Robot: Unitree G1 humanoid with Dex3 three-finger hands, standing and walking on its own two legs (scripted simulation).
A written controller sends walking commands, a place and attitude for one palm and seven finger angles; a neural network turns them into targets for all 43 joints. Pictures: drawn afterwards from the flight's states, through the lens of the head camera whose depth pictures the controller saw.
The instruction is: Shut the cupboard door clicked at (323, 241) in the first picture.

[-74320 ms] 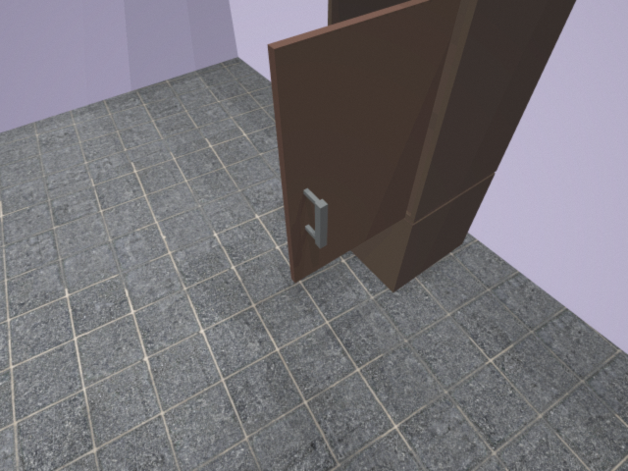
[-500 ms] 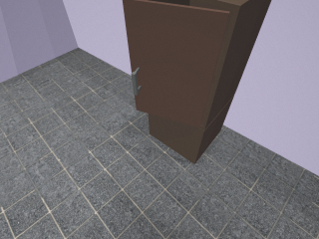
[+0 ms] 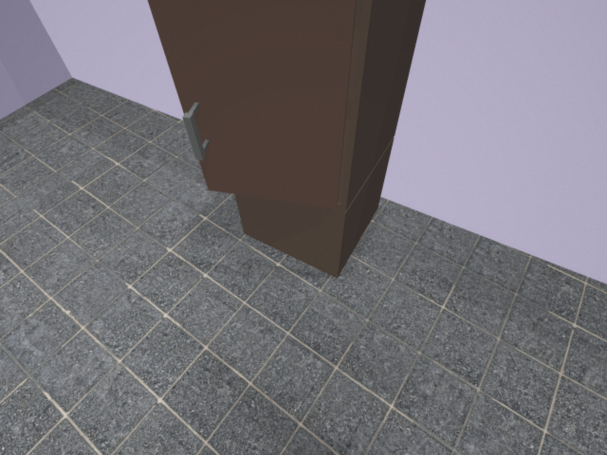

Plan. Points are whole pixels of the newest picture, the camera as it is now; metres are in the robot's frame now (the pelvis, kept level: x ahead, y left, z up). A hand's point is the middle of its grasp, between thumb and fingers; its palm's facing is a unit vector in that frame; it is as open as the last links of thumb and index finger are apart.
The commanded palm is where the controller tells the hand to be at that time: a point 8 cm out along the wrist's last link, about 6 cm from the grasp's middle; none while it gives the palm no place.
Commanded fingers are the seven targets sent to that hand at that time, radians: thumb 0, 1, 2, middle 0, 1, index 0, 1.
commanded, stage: turn to face it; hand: left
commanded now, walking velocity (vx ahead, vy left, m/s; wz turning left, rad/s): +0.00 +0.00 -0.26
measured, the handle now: (197, 132) +0.79 +0.31 -0.09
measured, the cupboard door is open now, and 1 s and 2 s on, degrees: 18 18 18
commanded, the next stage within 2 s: take the last steps up to it in 0.08 s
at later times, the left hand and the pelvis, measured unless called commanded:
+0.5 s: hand out of the picture +0.04 +0.19 -0.17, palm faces +0.02 -0.98 -0.17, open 7.4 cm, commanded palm none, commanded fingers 0.00 0.90 0.90 -0.20 -0.30 -0.20 -0.30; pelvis +0.03 +0.02 +0.01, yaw -3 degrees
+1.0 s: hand (165, 446) +0.15 +0.23 -0.18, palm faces +0.12 -0.98 -0.15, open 7.4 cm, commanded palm none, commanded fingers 0.00 0.90 0.90 -0.20 -0.30 -0.20 -0.30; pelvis +0.19 +0.07 +0.00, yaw +2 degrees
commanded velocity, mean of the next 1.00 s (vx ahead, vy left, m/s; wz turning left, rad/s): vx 0.23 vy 0.12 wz -0.03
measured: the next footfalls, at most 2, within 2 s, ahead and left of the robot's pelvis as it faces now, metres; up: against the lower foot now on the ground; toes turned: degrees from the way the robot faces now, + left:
left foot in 0.40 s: +0.05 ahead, +0.13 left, +0.00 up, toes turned +1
right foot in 0.66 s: +0.14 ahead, -0.10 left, +0.00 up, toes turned -6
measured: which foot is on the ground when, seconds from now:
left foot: down 0.00-0.04, up 0.06-0.38, down 0.40-0.64, up 0.66-0.96, down 0.98-1.00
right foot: down 0.00-0.42, up 0.44-0.64, down 0.66-0.98, up 1.00-1.00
